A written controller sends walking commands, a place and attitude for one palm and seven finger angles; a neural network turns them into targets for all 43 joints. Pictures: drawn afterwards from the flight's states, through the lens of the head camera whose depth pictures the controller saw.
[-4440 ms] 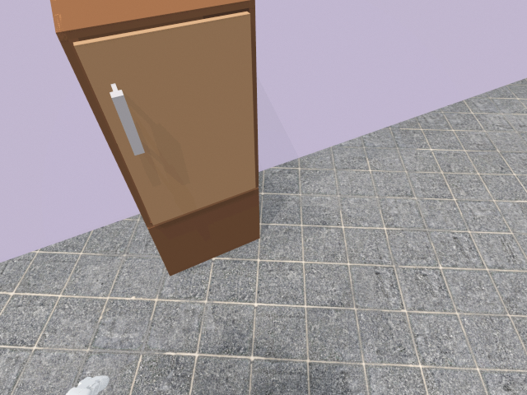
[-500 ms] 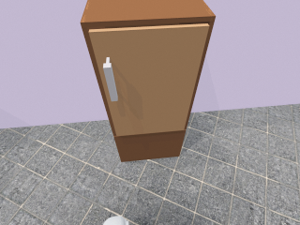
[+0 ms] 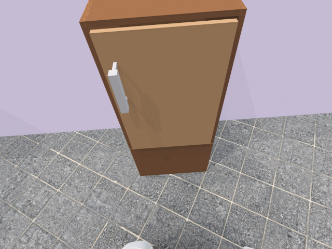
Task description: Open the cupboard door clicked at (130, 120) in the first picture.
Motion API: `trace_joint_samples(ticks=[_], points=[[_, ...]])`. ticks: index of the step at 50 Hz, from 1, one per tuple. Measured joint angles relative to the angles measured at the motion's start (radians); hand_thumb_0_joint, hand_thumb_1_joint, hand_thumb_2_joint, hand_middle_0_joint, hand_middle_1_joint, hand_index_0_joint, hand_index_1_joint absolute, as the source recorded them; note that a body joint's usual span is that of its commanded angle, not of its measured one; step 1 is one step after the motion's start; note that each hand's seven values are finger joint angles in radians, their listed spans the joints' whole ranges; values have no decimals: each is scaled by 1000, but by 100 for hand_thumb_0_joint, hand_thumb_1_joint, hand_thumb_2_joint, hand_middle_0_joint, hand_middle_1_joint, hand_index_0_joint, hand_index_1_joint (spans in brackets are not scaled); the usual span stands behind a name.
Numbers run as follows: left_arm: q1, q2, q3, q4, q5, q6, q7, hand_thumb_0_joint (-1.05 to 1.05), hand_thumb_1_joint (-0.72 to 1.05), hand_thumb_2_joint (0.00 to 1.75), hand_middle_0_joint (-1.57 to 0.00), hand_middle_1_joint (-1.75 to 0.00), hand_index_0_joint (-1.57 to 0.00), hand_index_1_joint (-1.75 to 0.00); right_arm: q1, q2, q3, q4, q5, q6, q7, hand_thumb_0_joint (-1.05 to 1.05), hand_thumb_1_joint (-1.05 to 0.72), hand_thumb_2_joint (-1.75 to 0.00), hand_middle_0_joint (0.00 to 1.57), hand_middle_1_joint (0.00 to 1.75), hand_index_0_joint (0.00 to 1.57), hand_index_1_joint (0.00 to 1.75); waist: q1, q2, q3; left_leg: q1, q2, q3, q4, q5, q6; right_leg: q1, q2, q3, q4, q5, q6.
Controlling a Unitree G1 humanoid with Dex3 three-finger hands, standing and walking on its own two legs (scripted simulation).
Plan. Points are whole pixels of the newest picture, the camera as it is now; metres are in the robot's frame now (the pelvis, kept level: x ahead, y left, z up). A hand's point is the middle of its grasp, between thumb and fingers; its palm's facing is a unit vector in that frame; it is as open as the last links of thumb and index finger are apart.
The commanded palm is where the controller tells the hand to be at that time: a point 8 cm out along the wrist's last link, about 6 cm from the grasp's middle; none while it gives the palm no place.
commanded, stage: come to a stop and stand still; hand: left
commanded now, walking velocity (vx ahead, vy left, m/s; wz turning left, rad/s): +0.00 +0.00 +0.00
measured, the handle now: (120, 88) +0.54 +0.20 +0.04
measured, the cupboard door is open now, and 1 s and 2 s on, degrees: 0 0 0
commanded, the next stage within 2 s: look again from close up in 1.54 s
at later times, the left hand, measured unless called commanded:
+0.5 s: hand out of the picture -0.03 +0.16 -0.16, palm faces +0.10 -0.98 -0.18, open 7.3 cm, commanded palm none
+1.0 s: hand out of the picture -0.09 +0.15 -0.16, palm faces +0.08 -0.99 -0.15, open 7.4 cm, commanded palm none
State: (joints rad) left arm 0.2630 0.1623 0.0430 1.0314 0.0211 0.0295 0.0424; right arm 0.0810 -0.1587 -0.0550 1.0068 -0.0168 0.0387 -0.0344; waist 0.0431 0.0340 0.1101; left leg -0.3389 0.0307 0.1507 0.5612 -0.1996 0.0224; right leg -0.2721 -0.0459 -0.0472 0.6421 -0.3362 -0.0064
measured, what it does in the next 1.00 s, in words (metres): steps on the spot: left foot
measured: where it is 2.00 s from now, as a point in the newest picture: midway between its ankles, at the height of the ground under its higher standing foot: outside the picture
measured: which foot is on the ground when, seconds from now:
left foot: down 0.00-0.00, up 0.02-0.30, down 0.32-1.00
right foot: down 0.00-1.00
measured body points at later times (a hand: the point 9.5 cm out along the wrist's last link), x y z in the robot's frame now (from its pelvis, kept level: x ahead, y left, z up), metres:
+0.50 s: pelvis -0.05 -0.02 +0.02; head -0.06 -0.01 +0.47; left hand -0.03 +0.22 -0.15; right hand -0.04 -0.23 -0.14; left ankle -0.10 +0.11 -0.73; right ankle -0.01 -0.10 -0.73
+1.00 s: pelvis -0.05 +0.00 +0.02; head -0.05 +0.00 +0.47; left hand -0.09 +0.20 -0.15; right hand -0.09 -0.21 -0.14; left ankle -0.10 +0.12 -0.73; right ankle -0.01 -0.10 -0.73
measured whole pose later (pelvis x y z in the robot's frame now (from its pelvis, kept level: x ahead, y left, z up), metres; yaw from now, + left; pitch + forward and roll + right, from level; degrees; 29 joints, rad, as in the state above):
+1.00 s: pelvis -0.05 +0.00 +0.02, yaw +1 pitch -1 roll +0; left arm 0.32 0.11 0.00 1.17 0.01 0.00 0.03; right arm 0.35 -0.11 0.00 1.16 -0.01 -0.01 -0.05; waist 0.02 -0.01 0.02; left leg -0.11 0.01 0.04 0.40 -0.28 0.00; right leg -0.25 -0.01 -0.08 0.41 -0.15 -0.02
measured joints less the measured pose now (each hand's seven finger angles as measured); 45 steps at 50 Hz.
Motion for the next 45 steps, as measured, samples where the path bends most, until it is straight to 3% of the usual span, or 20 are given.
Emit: trace_joint_samples(ticks=[4, 8, 12, 16, 17, 21, 27, 45], points=[[12, 15, -1, -1, 9, 3, 0, 0, 91, 89, -20, -29, -20, -30, 33, -24, -19, 16, 4, 30, 10, 0, -92, -90, 20, 30, 21, 30, -17, 13, -31, -51, -15, -84, 192, -202, -16, 3, 17, -27, -11, -6, -39], [7, 12, -8, 0, 7, -1, -5, 0, 90, 89, -20, -29, -20, -30, 63, -37, -21, 40, 3, 33, 12, 1, -91, -90, 19, 30, 20, 30, -22, -3, -59, -46, -22, -131, 354, -235, -22, 9, 29, -31, -77, 42, -53], [-17, 0, -19, -3, 5, -16, -11, 0, 90, 89, -20, -29, -20, -30, 94, -40, -12, 59, 6, 19, 8, 1, -91, -90, 19, 30, 20, 30, -30, -15, -70, 44, -6, -139, 237, -249, -35, 1, 42, -44, -120, 81, -60], [-45, -1, -20, 8, -5, -24, -10, 0, 92, 89, -20, -30, -21, -30, 127, -29, 6, 80, 9, -4, 1, 1, -91, -90, 19, 30, 20, 30, -36, -21, -79, 170, 11, -147, -31, -134, -34, -18, 57, -71, -124, 100, -57], [-54, 2, -19, 15, -9, -24, -11, 0, 92, 89, -20, -30, -21, -30, 133, -23, 10, 89, 7, -12, -2, 1, -91, -90, 19, 30, 20, 30, -39, -24, -78, 188, 15, -153, -74, -147, -47, -22, 58, -79, -122, 101, -54], [-67, 16, -16, 42, -16, -18, -14, 0, 93, 89, -20, -30, -21, -30, 161, 14, 33, 121, 0, -24, -2, 1, -91, -90, 19, 30, 20, 30, -24, -59, -81, 211, 7, -144, -109, -112, -54, 17, 56, -69, -191, 152, -46], [-37, 13, -22, 81, -14, -10, -22, 0, 92, 89, -20, -29, -20, -30, 204, 38, 45, 136, -3, -24, -1, 1, -91, -90, 19, 30, 20, 30, -21, -51, -102, 238, -1, -132, -147, -81, -43, 46, 52, -57, -241, 190, -36], [69, -42, -32, 138, -12, -18, -15, 0, 90, 89, -20, -29, -20, -30, 280, 51, 49, 149, 3, -39, -7, 1, -91, -90, 19, 30, 20, 30, -25, -40, -93, 216, -21, -111, -157, -73, -22, 14, 35, -33, -241, 201, -20]])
